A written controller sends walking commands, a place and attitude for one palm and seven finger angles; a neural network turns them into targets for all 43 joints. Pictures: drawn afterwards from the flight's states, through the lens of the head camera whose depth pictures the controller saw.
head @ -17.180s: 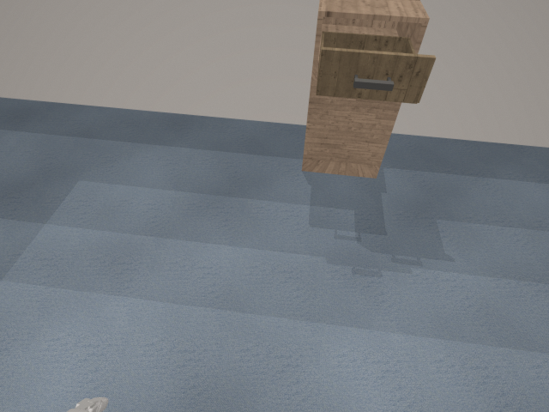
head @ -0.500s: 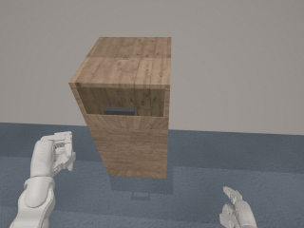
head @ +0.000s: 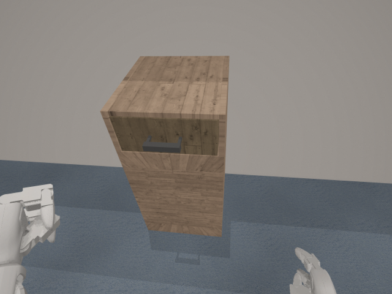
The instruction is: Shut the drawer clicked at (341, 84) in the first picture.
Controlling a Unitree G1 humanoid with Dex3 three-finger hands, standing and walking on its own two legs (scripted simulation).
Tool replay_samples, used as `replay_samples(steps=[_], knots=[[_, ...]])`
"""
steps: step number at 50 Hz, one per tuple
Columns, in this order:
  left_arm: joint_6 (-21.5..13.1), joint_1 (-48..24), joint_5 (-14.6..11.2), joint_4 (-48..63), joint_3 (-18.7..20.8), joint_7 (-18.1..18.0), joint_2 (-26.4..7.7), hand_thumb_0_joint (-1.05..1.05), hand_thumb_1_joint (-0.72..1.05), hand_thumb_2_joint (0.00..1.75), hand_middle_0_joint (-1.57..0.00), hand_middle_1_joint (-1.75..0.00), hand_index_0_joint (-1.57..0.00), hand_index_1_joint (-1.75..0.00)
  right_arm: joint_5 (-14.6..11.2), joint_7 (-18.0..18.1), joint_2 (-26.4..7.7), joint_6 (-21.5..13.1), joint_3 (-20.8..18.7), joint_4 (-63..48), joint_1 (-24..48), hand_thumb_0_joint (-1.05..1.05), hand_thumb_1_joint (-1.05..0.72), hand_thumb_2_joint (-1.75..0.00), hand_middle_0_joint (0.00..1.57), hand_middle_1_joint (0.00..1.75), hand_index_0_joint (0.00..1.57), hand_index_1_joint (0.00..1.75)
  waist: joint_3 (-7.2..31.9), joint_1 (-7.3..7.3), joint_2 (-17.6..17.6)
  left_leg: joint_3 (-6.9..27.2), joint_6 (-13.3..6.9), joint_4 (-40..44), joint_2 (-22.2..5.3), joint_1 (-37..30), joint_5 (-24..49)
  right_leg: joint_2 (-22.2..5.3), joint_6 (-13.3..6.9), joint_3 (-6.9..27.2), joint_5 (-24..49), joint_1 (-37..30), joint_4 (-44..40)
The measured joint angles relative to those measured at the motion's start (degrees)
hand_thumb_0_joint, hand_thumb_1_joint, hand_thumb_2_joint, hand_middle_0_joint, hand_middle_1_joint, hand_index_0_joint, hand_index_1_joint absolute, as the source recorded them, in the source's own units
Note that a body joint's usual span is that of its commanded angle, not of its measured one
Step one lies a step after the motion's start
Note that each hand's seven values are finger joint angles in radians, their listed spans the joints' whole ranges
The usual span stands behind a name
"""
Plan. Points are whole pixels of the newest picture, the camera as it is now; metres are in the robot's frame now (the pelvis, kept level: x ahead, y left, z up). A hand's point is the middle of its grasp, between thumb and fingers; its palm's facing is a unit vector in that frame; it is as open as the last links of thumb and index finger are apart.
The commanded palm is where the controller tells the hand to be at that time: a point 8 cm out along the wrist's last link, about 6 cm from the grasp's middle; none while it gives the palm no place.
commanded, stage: step back with the hand held close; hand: left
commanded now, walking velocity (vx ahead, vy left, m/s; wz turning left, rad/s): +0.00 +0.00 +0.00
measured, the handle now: (163, 142) +0.60 +0.20 -0.06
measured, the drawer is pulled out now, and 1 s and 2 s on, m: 0.00 0.00 0.00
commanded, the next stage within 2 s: stop stepping back and stand still in 1.50 s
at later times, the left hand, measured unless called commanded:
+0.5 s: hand (46, 227) +0.17 +0.26 +0.15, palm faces +0.30 -0.82 -0.49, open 3.3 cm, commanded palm +0.11 +0.30 +0.17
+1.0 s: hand (16, 256) +0.12 +0.27 +0.15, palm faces +0.33 -0.84 -0.43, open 3.3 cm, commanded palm +0.05 +0.32 +0.17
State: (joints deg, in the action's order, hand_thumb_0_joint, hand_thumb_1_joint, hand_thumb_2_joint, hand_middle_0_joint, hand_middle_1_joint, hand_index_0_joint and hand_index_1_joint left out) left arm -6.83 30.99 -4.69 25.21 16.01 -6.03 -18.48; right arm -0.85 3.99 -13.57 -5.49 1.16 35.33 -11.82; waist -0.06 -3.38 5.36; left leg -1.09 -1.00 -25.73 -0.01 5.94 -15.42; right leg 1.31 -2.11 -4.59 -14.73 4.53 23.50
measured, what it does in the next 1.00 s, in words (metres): shifts its weight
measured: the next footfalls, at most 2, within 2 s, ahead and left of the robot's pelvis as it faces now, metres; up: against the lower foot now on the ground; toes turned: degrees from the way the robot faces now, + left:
right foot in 1.32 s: -0.25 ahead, -0.08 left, +0.00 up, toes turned -1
left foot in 1.54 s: -0.13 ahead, +0.08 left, +0.00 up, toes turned -1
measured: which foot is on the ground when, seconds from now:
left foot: down 0.00-1.00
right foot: down 0.00-0.98, up 1.00-1.00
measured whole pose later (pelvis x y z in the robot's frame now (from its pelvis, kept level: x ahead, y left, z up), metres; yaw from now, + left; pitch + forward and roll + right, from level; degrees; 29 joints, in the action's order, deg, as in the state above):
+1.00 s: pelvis -0.08 +0.04 -0.01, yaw +0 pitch +1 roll -3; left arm -14.2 35.5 -2.0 35.8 20.9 -9.2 -22.5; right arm 0.3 4.7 -12.5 -2.8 -0.5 33.1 -11.4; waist -1.8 1.2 0.2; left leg -0.6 -3.9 -35.3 1.0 24.6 -12.0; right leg 0.9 0.3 -3.8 -11.9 21.8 30.8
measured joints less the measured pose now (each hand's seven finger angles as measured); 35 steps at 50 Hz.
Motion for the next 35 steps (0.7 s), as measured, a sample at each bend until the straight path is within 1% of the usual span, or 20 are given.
replay_samples(steps=[6,8,11,13,16,19,23,26,35], knots=[[0.2,-0.4,0.1,-0.4,-0.8,-0.1,0.2,0.02,0.89,0.89,-1.4,-1.6,-1.41,-1.6,0.1,0.3,0.3,-1.0,0.2,0.1,-0.1,0.01,-0.9,-0.9,0.2,0.3,0.2,0.3,-0.1,0.27,-0.5,-0.1,0.1,-0.2,-0.1,0.0,0.0,0.1,-0.1,0.1,0.0,0.1,0.3],[-0.2,-0.4,0.3,-0.1,-0.4,0.1,-0.1,0.02,0.89,0.89,-1.4,-1.6,-1.41,-1.6,0.2,0.2,0.4,-1.0,0.2,-0.2,-0.2,0.01,-0.9,-0.9,0.2,0.3,0.2,0.3,0.0,0.54,-0.6,-0.1,0.1,-0.5,-0.3,0.4,-0.1,0.3,-0.1,0.1,0.1,0.2,0.1],[-2.8,-0.4,0.9,0.2,2.5,0.1,-1.3,0.02,0.88,0.89,-1.4,-1.6,-1.41,-1.6,0.5,-0.5,0.6,0.3,0.1,-0.9,0.3,0.01,-0.9,-0.9,0.2,0.3,0.2,0.3,0.3,1.83,-0.9,0.4,0.1,-1.8,-0.7,3.0,-0.3,0.7,-0.1,-0.4,0.8,1.9,-0.4],[-3.9,0.2,1.1,0.8,3.6,-0.1,-1.4,0.02,0.88,0.89,-1.4,-1.6,-1.41,-1.6,0.7,-0.7,0.5,1.3,-0.3,-1.4,0.7,0.01,-0.9,-0.9,0.2,0.3,0.2,0.3,0.0,2.54,-1.3,0.2,0.0,-1.9,-0.6,4.2,0.0,0.6,0.0,-0.3,1.2,3.2,-0.3],[-4.3,2.1,1.4,2.0,3.5,-0.2,-1.4,0.02,0.89,0.89,-1.4,-1.6,-1.41,-1.6,0.8,-0.8,0.0,2.7,-1.0,-2.2,0.9,0.01,-0.9,-0.9,0.2,0.3,0.2,0.3,-0.5,3.35,-1.9,-0.4,-0.5,-1.2,0.0,5.5,0.8,-0.1,0.5,0.3,1.4,5.2,0.4],[-4.3,4.1,1.5,3.4,3.0,-0.1,-2.0,0.02,0.89,0.89,-1.4,-1.6,-1.41,-1.6,0.7,-0.5,-0.3,4.0,-1.8,-2.7,0.9,0.01,-0.9,-0.9,0.2,0.3,0.2,0.3,-0.8,3.86,-2.3,-0.8,-0.9,-0.9,0.7,6.7,1.5,-0.8,1.0,0.7,1.6,6.9,1.1],[-4.2,5.7,1.5,4.9,3.5,-0.4,-3.6,0.02,0.88,0.89,-1.4,-1.6,-1.41,-1.6,0.5,0.1,-0.1,5.1,-2.4,-3.0,0.8,0.01,-0.91,-0.9,0.2,0.3,0.2,0.3,-1.2,3.99,-3.1,-1.0,-1.4,-1.3,1.2,8.3,2.0,-1.4,1.5,0.9,1.9,8.8,2.1],[-4.3,5.8,1.5,5.6,4.2,-0.9,-4.2,0.02,0.88,0.89,-1.4,-1.6,-1.41,-1.6,0.5,0.3,0.3,5.3,-2.4,-3.3,0.8,0.01,-0.91,-0.9,0.2,0.3,0.2,0.3,-1.4,3.84,-3.6,-1.1,-1.7,-1.9,1.4,9.6,2.3,-1.6,1.7,0.9,2.3,10.1,2.7],[-5.5,5.2,2.6,7.6,5.3,-1.8,-4.1,0.02,0.88,0.89,-1.4,-1.6,-1.41,-1.6,0.6,0.2,1.5,3.3,-1.3,-4.6,0.9,0.01,-0.9,-0.9,0.2,0.3,0.2,0.3,-1.7,3.42,-4.3,-1.2,-2.4,-5.1,1.7,13.7,3.0,-2.1,2.0,0.8,2.9,14.2,6.0]])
